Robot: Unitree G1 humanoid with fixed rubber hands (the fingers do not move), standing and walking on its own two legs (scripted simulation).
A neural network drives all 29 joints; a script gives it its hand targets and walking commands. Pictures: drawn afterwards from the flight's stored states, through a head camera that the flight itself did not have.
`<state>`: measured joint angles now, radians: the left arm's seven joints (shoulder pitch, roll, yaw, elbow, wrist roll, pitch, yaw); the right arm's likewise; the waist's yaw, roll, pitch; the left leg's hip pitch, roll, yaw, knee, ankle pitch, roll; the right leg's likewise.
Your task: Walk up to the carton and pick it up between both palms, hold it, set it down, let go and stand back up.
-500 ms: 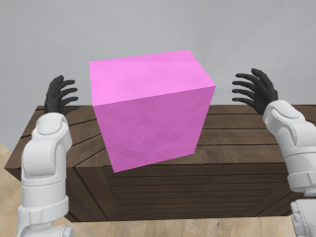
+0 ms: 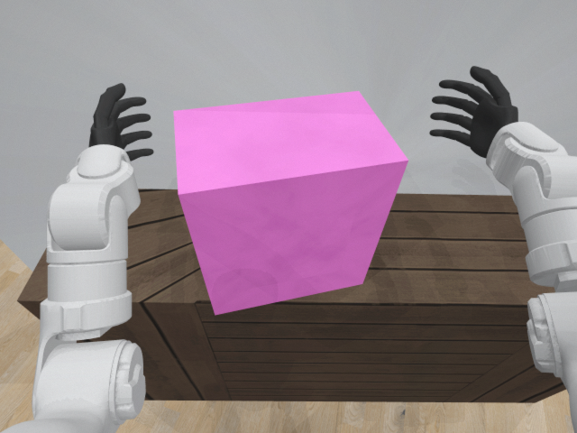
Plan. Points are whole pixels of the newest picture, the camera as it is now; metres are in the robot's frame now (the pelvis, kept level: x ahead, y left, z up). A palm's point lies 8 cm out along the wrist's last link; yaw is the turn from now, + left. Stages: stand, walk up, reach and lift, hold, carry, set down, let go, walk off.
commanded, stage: reach and lift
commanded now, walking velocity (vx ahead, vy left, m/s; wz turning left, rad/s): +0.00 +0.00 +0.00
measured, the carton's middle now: (282, 210) +0.43 +0.02 +0.06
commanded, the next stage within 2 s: none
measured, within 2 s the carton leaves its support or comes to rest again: neither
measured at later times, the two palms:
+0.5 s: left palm (117, 144) +0.40 +0.22 +0.21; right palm (485, 115) +0.45 -0.24 +0.23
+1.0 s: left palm (126, 212) +0.39 +0.25 +0.09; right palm (450, 165) +0.46 -0.24 +0.13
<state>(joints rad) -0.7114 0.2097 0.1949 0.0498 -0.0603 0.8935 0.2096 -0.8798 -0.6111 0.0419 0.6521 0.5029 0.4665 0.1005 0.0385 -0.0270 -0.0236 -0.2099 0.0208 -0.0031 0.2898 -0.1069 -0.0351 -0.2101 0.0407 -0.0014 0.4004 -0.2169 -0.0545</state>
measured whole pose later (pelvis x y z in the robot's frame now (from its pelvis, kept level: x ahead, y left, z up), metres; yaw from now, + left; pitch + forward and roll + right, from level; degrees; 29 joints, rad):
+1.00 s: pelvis +0.01 +0.00 +0.00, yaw +0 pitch +9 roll +1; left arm -0.56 0.22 0.19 0.47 -0.10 0.35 0.12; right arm -0.92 -0.55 0.12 1.01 0.51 0.10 0.16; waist 0.06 0.00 -0.05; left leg -0.36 0.02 0.00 0.31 -0.11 -0.04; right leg -0.35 0.04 0.00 0.40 -0.21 -0.05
